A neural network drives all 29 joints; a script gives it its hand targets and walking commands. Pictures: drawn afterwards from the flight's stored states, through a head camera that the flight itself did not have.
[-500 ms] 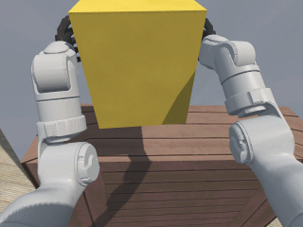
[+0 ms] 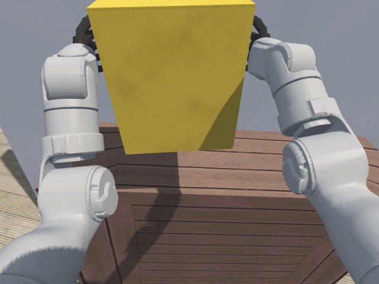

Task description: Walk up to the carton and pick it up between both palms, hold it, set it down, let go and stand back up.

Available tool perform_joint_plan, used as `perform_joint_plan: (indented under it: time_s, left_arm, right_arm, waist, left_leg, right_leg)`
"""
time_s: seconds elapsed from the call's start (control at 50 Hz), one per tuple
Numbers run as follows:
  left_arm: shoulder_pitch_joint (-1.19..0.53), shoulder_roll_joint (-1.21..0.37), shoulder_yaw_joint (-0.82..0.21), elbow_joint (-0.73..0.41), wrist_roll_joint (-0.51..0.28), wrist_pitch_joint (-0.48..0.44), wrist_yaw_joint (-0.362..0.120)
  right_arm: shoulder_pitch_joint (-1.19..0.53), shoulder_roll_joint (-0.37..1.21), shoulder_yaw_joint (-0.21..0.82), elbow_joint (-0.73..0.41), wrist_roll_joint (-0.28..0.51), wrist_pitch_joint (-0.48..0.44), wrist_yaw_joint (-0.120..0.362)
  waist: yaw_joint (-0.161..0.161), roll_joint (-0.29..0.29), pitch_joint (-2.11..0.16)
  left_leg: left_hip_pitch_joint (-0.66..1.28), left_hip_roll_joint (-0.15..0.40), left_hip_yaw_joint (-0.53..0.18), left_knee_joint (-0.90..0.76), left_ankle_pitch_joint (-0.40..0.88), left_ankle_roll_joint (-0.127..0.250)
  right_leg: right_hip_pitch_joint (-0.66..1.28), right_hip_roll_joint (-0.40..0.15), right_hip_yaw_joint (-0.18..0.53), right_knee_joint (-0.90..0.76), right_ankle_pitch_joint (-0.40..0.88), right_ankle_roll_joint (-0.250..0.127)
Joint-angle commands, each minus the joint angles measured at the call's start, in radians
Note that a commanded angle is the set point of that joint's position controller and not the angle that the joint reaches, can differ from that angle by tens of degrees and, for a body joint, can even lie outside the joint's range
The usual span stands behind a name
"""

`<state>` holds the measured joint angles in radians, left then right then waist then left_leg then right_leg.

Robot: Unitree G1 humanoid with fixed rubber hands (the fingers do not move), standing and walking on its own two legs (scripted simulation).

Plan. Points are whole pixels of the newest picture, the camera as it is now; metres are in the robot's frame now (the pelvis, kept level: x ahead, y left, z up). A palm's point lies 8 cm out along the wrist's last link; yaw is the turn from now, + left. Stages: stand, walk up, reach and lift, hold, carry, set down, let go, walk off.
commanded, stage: hold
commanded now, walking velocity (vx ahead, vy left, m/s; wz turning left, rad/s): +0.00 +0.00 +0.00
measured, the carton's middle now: (175, 69) +0.40 +0.03 +0.31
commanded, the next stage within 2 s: none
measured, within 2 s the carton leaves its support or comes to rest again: neither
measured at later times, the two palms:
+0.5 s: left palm (101, 75) +0.40 +0.17 +0.29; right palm (252, 80) +0.40 -0.13 +0.29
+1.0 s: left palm (96, 55) +0.38 +0.17 +0.33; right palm (260, 55) +0.40 -0.13 +0.34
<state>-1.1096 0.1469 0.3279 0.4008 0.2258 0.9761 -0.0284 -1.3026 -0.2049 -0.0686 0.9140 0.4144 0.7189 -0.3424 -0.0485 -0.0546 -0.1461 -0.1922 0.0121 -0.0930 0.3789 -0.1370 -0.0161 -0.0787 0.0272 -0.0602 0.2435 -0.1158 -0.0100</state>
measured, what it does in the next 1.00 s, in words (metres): stands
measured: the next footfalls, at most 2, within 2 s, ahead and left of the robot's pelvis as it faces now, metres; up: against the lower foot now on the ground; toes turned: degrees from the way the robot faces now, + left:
none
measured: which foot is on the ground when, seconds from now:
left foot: down 0.00-1.00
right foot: down 0.00-1.00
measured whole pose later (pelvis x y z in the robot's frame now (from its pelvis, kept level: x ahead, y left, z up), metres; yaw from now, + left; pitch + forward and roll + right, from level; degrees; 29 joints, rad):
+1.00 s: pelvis +0.03 +0.00 +0.00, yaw +0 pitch -5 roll -2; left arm -1.02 0.10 0.36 0.26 0.26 1.05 -0.05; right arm -1.22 -0.22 0.02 0.79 0.50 0.78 -0.37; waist -0.06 -0.02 -0.15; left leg -0.10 0.01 -0.09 0.36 -0.18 -0.01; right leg 0.02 0.03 -0.05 0.21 -0.15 -0.01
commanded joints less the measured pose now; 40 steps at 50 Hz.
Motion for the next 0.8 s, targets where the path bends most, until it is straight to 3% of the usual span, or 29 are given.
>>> perform_joint_plan:
  time_s: [0.0, 0.08, 0.14, 0.22, 0.34, 0.46, 0.5, 0.62, 0.78]
  left_arm:
    - [-0.846, -0.453, -0.311, -0.120, -0.165, -0.106, -0.096]
    - [-0.867, -0.480, -0.299, -0.113, -0.158, -0.135, -0.079]
    - [-0.866, -0.500, -0.319, -0.129, -0.161, -0.151, -0.067]
    - [-0.808, -0.504, -0.321, -0.126, -0.157, -0.151, -0.075]
    - [-0.719, -0.554, -0.380, -0.223, -0.177, -0.129, -0.092]
    - [-0.738, -0.588, -0.460, -0.347, -0.214, -0.090, -0.088]
    - [-0.746, -0.614, -0.489, -0.386, -0.215, -0.077, -0.085]
    - [-0.696, -0.577, -0.439, -0.359, -0.190, -0.028, -0.088]
    - [-0.668, -0.537, -0.361, -0.305, -0.157, 0.018, -0.125]
  right_arm:
    - [-0.778, 0.408, 0.053, -0.230, 0.061, -0.053, 0.086]
    - [-0.801, 0.441, 0.036, -0.231, 0.022, -0.077, 0.111]
    - [-0.795, 0.443, 0.046, -0.261, 0.018, -0.092, 0.118]
    - [-0.745, 0.449, 0.064, -0.285, 0.002, -0.091, 0.110]
    - [-0.691, 0.504, 0.150, -0.452, 0.057, -0.079, 0.077]
    - [-0.725, 0.530, 0.205, -0.612, 0.102, -0.055, 0.056]
    - [-0.735, 0.540, 0.219, -0.658, 0.113, -0.043, 0.049]
    - [-0.710, 0.522, 0.248, -0.613, 0.153, -0.015, 0.036]
    - [-0.698, 0.467, 0.228, -0.518, 0.195, 0.014, 0.025]
  waist:
    - [-0.017, 0.162, -0.328]
    - [-0.009, 0.136, -0.353]
    - [-0.016, 0.164, -0.412]
    - [-0.027, 0.148, -0.450]
    - [-0.041, 0.145, -0.498]
    - [-0.062, 0.155, -0.559]
    - [-0.069, 0.183, -0.564]
    - [-0.033, 0.138, -0.491]
    - [-0.022, 0.108, -0.418]
  left_leg:
    - [0.108, -0.055, 0.088, -0.058, 0.084, -0.032]
    - [0.114, -0.051, 0.083, -0.062, 0.047, -0.017]
    - [0.138, -0.050, 0.086, -0.043, 0.114, -0.018]
    - [0.191, -0.057, 0.078, -0.030, 0.197, -0.024]
    - [0.236, -0.062, 0.065, -0.002, 0.341, -0.028]
    - [0.290, -0.060, 0.054, 0.026, 0.382, -0.032]
    - [0.297, -0.056, 0.054, 0.030, 0.410, -0.039]
    - [0.310, -0.055, 0.043, 0.035, 0.432, -0.034]
    - [0.287, -0.062, 0.053, 0.018, 0.442, -0.041]
  right_leg:
    - [-0.027, 0.021, -0.005, -0.062, -0.160, 0.004]
    - [-0.048, 0.015, -0.019, -0.048, -0.193, 0.003]
    - [-0.038, 0.021, -0.012, -0.043, -0.131, 0.001]
    - [-0.005, 0.029, -0.009, -0.043, -0.042, 0.003]
    - [0.072, 0.041, -0.004, -0.035, 0.127, 0.006]
    - [0.055, 0.045, -0.006, -0.027, 0.163, 0.011]
    - [0.045, 0.052, -0.009, -0.030, 0.162, 0.010]
    - [0.071, 0.048, -0.011, -0.012, 0.208, 0.017]
    - [0.118, 0.041, -0.002, -0.028, 0.277, 0.021]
